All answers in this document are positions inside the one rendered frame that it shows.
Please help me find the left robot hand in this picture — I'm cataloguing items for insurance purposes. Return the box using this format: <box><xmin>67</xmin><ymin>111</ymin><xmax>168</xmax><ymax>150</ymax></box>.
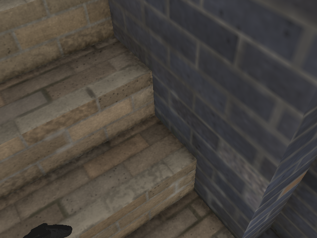
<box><xmin>23</xmin><ymin>223</ymin><xmax>72</xmax><ymax>238</ymax></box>

